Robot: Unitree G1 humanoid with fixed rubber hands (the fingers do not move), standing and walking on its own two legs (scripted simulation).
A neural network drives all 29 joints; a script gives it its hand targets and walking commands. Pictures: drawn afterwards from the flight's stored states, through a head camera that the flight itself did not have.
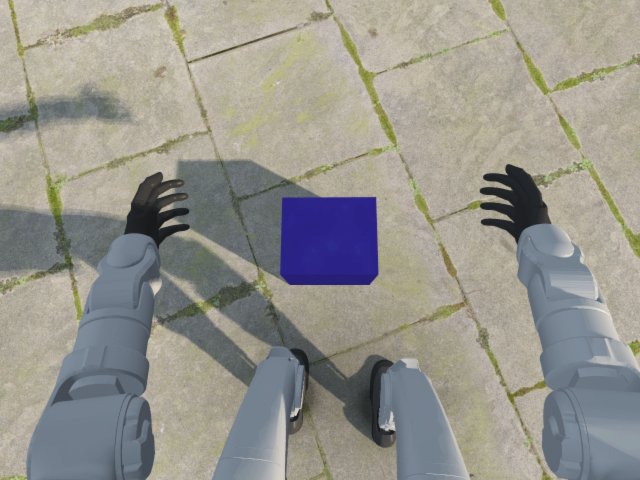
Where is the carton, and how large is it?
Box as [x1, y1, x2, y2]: [280, 197, 378, 284]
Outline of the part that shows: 282,198 280,274 289,284 369,284 378,274 375,197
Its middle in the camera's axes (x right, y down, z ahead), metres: +0.02 +0.02 +0.98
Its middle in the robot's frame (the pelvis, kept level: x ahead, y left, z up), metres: +0.49 +0.04 -0.58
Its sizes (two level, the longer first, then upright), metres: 0.219 0.181 0.210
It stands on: the floor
